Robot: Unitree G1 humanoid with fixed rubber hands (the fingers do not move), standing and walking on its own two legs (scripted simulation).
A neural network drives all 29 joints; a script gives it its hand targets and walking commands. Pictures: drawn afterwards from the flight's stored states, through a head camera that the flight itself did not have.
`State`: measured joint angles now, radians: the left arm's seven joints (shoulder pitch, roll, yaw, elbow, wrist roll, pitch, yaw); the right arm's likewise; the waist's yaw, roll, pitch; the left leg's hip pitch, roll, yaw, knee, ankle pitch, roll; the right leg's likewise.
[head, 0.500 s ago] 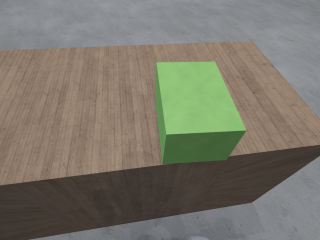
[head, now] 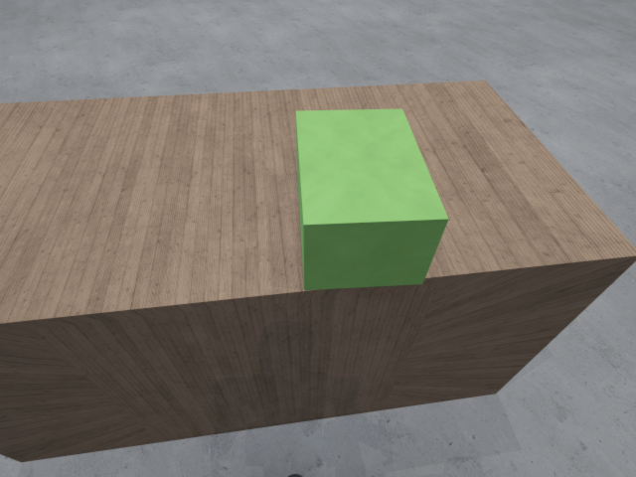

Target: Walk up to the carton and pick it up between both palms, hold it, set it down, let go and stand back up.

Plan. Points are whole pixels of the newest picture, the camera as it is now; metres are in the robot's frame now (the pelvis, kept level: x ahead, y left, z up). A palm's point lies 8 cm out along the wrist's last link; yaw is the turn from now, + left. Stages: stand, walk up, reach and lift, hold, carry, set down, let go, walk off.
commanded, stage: walk up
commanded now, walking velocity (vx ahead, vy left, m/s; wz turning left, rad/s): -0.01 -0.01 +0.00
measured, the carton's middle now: (356, 193) +0.56 -0.04 +0.02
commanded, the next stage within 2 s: none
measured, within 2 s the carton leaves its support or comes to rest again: neither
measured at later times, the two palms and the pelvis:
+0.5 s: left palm out of the picture -0.13 +0.10 -0.10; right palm out of the picture -0.11 -0.29 -0.16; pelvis -0.03 -0.08 +0.01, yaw +1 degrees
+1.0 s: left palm out of the picture -0.06 +0.14 -0.14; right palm out of the picture +0.14 -0.24 -0.17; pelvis +0.09 -0.04 -0.02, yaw +0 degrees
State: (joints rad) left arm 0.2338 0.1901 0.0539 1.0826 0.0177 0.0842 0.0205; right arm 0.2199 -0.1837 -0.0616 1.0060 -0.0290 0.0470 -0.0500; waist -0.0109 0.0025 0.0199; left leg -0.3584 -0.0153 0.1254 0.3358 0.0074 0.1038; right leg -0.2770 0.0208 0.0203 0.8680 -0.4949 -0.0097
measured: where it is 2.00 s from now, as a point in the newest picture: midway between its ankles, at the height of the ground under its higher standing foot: outside the picture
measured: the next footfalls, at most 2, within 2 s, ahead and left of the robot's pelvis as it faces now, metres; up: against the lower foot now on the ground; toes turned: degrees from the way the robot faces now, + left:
right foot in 0.12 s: -0.09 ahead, -0.09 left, +0.00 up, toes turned -2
left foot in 0.90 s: +0.18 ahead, +0.04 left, +0.00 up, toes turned +5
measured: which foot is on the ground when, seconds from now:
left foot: down 0.00-0.12, up 0.14-0.88, down 0.90-1.00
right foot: up 0.00-0.10, down 0.12-0.98, up 1.00-1.00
